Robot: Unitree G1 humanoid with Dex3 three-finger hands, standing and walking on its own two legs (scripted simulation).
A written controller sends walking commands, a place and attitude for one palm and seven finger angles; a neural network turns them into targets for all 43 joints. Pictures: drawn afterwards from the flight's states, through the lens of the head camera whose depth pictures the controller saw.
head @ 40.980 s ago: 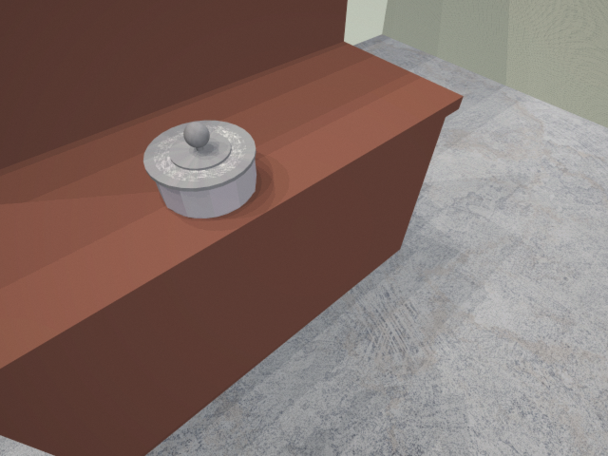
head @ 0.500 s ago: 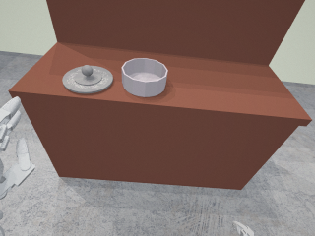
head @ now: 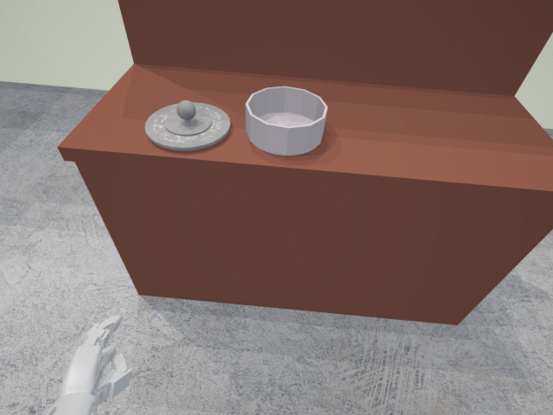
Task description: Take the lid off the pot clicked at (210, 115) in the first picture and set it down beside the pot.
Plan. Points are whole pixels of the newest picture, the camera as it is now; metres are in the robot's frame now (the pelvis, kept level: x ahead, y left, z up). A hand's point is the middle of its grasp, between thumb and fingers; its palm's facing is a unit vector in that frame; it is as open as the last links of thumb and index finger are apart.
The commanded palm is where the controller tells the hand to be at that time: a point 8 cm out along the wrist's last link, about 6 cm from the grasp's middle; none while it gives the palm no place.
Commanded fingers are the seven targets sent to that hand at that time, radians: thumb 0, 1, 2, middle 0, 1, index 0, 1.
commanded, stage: stop stepping back and stand still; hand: left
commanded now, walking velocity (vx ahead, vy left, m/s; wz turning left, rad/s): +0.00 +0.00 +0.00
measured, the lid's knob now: (186, 110) +0.77 +0.24 +0.05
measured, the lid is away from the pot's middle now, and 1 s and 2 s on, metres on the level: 0.24 0.24 0.24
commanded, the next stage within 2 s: let the arm hang, fingers relaxed in 0.88 s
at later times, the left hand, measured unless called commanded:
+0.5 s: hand out of the picture +0.09 +0.16 -0.15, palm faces +0.05 -0.98 -0.17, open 7.3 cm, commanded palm none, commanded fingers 0.00 0.90 0.90 -0.20 -0.30 -0.20 -0.30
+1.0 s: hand out of the picture +0.16 +0.16 -0.14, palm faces +0.02 -0.98 -0.19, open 7.3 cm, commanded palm none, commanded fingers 0.00 0.90 0.90 -0.20 -0.30 -0.20 -0.30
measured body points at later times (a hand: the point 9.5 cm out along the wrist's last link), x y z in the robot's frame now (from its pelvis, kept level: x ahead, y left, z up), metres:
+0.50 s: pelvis +0.08 -0.01 +0.03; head +0.12 +0.00 +0.48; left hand +0.09 +0.21 -0.13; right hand +0.09 -0.24 -0.11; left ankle +0.01 +0.08 -0.70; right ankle +0.03 -0.14 -0.69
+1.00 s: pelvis +0.10 -0.01 +0.03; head +0.12 +0.00 +0.48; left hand +0.16 +0.21 -0.13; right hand +0.07 -0.22 -0.12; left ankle +0.01 +0.08 -0.70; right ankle +0.03 -0.14 -0.70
